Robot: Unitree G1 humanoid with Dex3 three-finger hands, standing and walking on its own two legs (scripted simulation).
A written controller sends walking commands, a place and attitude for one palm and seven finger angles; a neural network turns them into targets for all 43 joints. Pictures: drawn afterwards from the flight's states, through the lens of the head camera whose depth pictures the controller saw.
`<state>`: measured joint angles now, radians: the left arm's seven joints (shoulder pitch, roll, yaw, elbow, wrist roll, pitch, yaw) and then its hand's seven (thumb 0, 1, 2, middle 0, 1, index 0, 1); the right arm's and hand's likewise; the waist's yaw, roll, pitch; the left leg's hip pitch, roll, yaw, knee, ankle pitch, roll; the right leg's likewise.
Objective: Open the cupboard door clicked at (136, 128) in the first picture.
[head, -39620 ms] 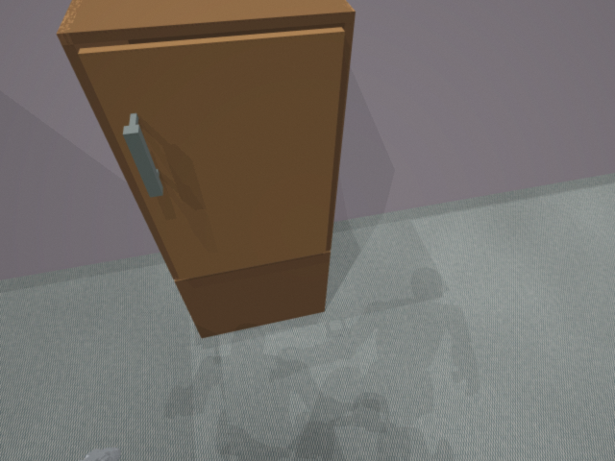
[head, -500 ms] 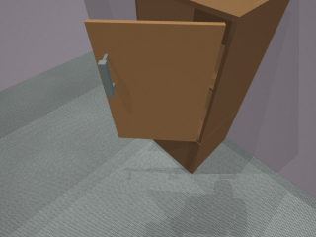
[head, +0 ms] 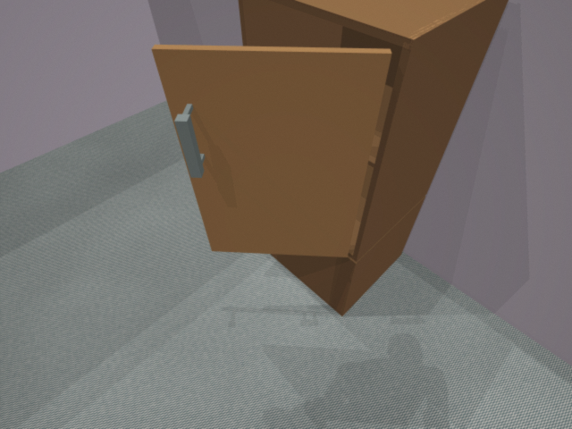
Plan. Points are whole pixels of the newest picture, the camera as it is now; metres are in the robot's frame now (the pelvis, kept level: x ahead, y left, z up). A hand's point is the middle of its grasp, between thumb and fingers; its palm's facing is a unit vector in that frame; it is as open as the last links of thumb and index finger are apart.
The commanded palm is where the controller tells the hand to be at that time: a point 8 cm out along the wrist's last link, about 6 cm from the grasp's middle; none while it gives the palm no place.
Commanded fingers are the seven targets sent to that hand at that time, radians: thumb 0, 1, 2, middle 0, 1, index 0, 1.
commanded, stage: look again from close up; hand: left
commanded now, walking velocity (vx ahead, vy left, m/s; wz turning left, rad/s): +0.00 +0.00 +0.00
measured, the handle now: (193, 141) +0.61 +0.22 +0.05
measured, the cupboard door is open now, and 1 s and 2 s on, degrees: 42 42 42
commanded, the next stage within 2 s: shuffle to correct the standing spot in 0.52 s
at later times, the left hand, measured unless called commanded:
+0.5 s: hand out of the picture +0.05 +0.20 -0.17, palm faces -0.01 -0.97 -0.23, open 7.4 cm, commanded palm none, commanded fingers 0.00 0.90 0.90 -0.20 -0.30 -0.20 -0.30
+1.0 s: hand out of the picture +0.03 +0.21 -0.19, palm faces +0.03 -0.98 -0.18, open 7.4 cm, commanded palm none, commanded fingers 0.00 0.90 0.90 -0.20 -0.30 -0.20 -0.30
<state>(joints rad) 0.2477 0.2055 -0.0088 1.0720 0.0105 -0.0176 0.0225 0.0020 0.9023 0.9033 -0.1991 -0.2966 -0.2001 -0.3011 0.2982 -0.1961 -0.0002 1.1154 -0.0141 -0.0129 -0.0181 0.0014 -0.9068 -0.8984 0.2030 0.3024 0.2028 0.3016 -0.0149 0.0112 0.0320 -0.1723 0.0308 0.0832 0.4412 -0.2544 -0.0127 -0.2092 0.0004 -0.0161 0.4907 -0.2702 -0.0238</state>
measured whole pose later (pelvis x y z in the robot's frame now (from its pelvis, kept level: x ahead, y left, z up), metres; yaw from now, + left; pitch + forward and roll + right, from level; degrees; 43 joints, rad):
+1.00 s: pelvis +0.06 +0.03 -0.01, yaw +0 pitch +0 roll +0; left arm 0.32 0.18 0.02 1.11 0.01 0.02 0.03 0.00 0.90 0.90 -0.20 -0.30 -0.20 -0.30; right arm 0.32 -0.14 0.00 1.11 -0.02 -0.04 -0.04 0.00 -0.91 -0.90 0.20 0.30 0.20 0.30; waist 0.01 -0.05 0.05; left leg -0.12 0.00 0.11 0.51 -0.38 0.04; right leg -0.27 -0.03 -0.02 0.79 -0.50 -0.02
